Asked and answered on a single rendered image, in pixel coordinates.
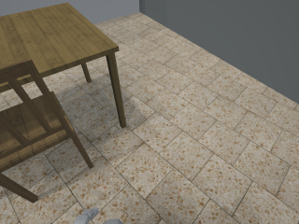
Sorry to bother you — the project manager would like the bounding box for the chair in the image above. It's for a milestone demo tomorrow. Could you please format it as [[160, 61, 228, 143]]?
[[0, 58, 94, 203]]

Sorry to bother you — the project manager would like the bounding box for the robot left hand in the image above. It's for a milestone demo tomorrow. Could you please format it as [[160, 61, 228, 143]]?
[[73, 207, 99, 224]]

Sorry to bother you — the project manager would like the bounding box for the table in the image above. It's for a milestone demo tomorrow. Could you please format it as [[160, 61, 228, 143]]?
[[0, 2, 127, 128]]

